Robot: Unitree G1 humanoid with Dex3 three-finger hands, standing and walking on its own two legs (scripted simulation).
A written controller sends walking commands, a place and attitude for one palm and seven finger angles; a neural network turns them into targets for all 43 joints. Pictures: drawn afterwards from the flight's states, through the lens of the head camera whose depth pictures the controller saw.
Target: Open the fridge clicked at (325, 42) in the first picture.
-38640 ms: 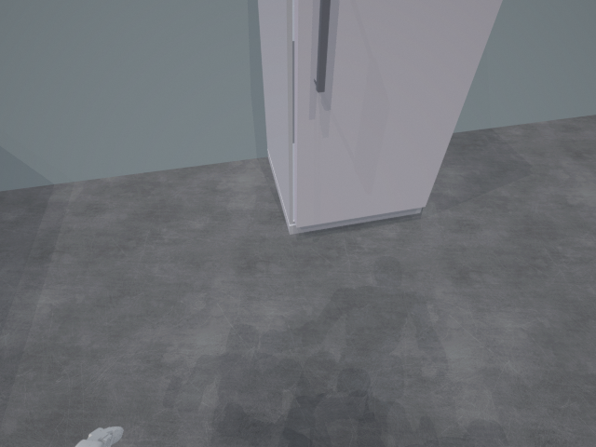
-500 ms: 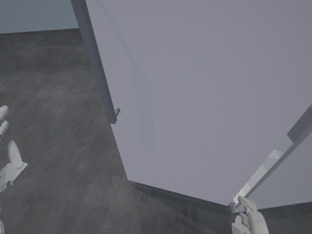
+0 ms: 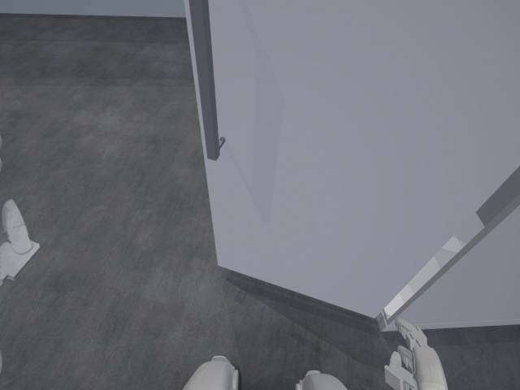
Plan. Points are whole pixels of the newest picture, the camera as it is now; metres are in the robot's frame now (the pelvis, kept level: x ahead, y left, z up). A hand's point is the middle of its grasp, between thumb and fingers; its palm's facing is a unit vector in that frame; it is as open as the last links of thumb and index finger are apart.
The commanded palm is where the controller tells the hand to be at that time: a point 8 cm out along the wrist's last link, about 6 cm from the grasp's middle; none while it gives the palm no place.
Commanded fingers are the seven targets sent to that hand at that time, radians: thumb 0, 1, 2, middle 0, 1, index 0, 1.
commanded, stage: step back with the hand held close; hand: left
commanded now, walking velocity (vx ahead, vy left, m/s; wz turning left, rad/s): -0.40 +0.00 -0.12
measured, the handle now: (210, 62) +0.59 +0.13 +0.20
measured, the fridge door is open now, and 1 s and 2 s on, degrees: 68 68 68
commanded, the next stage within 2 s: stop stepping back and stand still in 0.12 s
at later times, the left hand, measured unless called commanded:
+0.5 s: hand out of the picture +0.13 +0.27 +0.17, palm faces +0.32 -0.84 -0.43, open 7.4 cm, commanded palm +0.06 +0.31 +0.20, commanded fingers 0.00 0.90 0.90 -0.20 -0.30 -0.20 -0.30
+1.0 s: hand out of the picture +0.09 +0.26 +0.18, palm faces +0.34 -0.84 -0.42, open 7.4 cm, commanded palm +0.03 +0.31 +0.20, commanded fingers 0.00 0.90 0.90 -0.20 -0.30 -0.20 -0.30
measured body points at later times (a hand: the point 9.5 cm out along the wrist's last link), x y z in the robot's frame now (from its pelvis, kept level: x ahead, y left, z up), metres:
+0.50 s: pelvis -0.11 +0.03 +0.02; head -0.09 +0.05 +0.47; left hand +0.11 +0.31 +0.20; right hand +0.07 -0.21 -0.03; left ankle -0.07 +0.12 -0.71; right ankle -0.11 -0.09 -0.69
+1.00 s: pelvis -0.15 +0.03 +0.01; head -0.16 +0.04 +0.46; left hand +0.07 +0.30 +0.20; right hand -0.06 -0.24 -0.08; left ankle -0.08 +0.16 -0.71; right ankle -0.15 -0.06 -0.70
